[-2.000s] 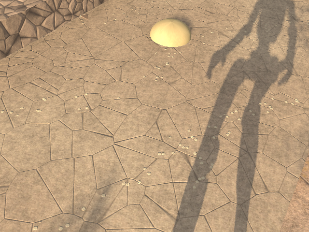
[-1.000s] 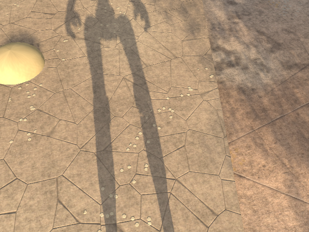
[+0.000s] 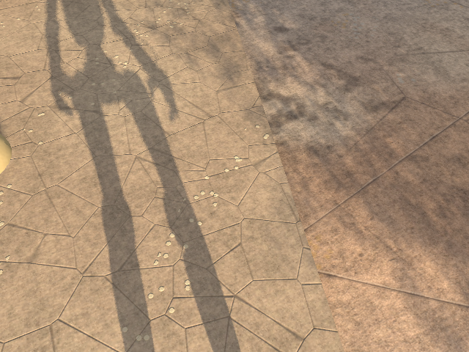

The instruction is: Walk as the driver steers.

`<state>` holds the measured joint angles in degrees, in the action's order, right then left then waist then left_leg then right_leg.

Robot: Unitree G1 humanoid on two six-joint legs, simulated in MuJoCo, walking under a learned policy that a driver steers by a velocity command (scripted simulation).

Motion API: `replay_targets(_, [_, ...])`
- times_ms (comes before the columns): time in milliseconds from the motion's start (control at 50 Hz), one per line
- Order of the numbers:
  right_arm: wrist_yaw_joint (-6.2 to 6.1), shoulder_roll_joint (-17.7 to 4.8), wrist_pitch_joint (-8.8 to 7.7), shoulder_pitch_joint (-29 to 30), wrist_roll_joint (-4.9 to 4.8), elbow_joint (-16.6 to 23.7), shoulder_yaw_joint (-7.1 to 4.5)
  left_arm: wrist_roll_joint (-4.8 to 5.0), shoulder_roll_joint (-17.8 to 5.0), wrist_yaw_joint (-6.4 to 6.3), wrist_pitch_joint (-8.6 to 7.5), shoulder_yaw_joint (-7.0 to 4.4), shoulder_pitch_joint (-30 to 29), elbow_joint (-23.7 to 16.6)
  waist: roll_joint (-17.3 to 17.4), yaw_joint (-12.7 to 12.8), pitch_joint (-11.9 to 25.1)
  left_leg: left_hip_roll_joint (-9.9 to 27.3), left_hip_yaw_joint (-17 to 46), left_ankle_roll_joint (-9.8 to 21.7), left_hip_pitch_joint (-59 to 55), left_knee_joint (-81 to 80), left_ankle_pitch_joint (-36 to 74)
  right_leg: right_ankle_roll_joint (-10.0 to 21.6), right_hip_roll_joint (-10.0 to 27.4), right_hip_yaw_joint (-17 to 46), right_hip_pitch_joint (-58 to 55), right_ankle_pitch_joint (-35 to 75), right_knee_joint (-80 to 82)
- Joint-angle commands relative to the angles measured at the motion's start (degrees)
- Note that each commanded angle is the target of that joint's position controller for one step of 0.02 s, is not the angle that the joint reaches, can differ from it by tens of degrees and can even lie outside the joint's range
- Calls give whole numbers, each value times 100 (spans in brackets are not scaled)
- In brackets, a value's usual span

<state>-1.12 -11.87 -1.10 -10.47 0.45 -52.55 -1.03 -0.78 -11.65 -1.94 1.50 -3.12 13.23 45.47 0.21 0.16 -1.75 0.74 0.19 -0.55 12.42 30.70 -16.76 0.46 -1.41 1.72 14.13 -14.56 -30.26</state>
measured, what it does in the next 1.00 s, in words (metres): stands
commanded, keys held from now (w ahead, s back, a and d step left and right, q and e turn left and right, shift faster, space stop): no key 0.92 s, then w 0.08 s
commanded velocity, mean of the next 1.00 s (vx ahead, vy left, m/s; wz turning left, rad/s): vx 0.01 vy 0.00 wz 0.00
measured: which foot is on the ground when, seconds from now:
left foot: down 0.00-1.00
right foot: down 0.00-1.00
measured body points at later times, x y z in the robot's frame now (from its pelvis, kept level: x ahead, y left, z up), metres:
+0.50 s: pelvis +0.00 +0.00 +0.00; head +0.01 +0.01 +0.45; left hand +0.06 +0.25 -0.14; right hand +0.05 -0.24 -0.15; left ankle +0.00 +0.13 -0.73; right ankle +0.02 -0.12 -0.73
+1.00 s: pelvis +0.01 +0.01 +0.00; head +0.01 +0.01 +0.45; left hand +0.02 +0.25 -0.15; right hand +0.02 -0.23 -0.15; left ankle +0.00 +0.12 -0.73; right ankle +0.02 -0.11 -0.73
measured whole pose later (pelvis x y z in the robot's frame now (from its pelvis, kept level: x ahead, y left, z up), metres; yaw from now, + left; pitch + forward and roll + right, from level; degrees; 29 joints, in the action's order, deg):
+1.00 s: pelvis +0.01 +0.01 +0.00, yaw +1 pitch -1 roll +0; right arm -2.3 -10.6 -0.4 -15.7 -0.3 -62.7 -0.7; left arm 0.4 -10.1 -2.7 0.4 -1.5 14.9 62.4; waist 0.1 -0.1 -1.4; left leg -0.4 0.6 0.9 11.8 30.1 -18.3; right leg 0.5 -0.4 1.5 13.5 -17.5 -30.3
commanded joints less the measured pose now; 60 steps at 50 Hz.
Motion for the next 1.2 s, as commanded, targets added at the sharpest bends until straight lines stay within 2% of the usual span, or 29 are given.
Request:
replay_targets(20, [-19,-611,-59,44,-11,132,-128,10,-533,-44,-80,-126,-27,-208,-22,-25,106,221,258,144,319,-687,331,112,275,325,-285,655,498])
replay_targets(420, [-98,-562,6,-205,-30,-617,-103,60,-465,-99,-127,-73,129,805,-24,-56,-22,92,178,163,186,-825,501,86,244,167,-350,752,648])
replay_targets(680, [-113,-486,26,-445,-33,-811,-66,78,-414,-92,-137,15,197,1274,-23,-42,-81,45,153,175,171,-844,554,79,227,105,-299,686,694])
replay_targets(920, [-112,-408,28,-664,-36,-884,-30,85,-366,-85,-141,90,285,1527,-19,-29,-122,21,145,188,177,-847,566,69,215,66,-236,629,703])
replay_targets(940, [-114,-343,34,-793,-34,-954,-15,84,-296,-86,-135,111,405,1604,-4,-25,26,-32,95,204,121,-882,-13,77,149,-6,-300,49,714])
replay_targets(980, [-145,-537,53,-824,-101,-930,-85,144,-430,-106,-131,62,445,1615,85,-27,-259,-78,157,403,423,-837,-1873,208,-22,-135,111,-1826,496])
replay_targets(1000, [-150,-580,30,-829,-118,-878,-101,149,-450,-105,-168,57,384,1566,117,-47,-512,44,347,529,622,-916,-2504,291,8,-76,434,-2338,436])
replay_targets(1040, [-119,-678,-98,-1049,-174,-853,-147,170,-297,-53,-334,92,240,1465,343,-154,-702,491,1026,822,508,-1174,-2834,340,67,-44,905,-2079,79])
replay_targets(1080, [-69,-954,-195,-1391,-200,-917,-259,194,-82,49,-509,137,90,1367,942,-235,-570,1323,2233,1275,67,-1806,-3138,269,-42,-423,1239,-1109,-889])
replay_targets(1100, [-54,-1006,-215,-1302,-205,-865,-286,216,-92,98,-567,140,65,1342,1008,-183,-634,1635,2665,1451,286,-2035,-3107,340,91,-341,1147,-907,-1209])
replay_targets(1120, [-39,-963,-233,-1075,-197,-758,-277,239,-119,131,-611,131,145,1352,913,-39,-689,1659,2624,1433,527,-2072,-2929,439,161,-315,937,-972,-1157])
replay_targets(1140, [-19,-942,-236,-788,-222,-636,-268,259,-83,144,-643,134,355,1416,872,154,-724,1489,2277,1290,808,-1981,-2723,537,148,-384,485,-1067,-652])
replay_targets(1160, [2,-945,-223,-442,-268,-499,-261,270,-50,138,-663,123,789,1579,833,415,-758,1163,1773,1075,1295,-1715,-2413,605,82,-440,-385,-893,175])
replay_targets(1180, [12,-878,-226,-242,-283,-385,-249,231,-199,122,-662,58,1251,1794,524,555,-691,733,1221,847,1686,-1093,-1751,553,83,-265,-1158,-486,534])
replay_targets(1200, [36,-537,-283,-81,-258,-267,-163,206,-633,102,-678,-73,2024,1983,-546,779,-399,115,310,495,2420,609,-862,799,918,1143,-2040,-983,1162])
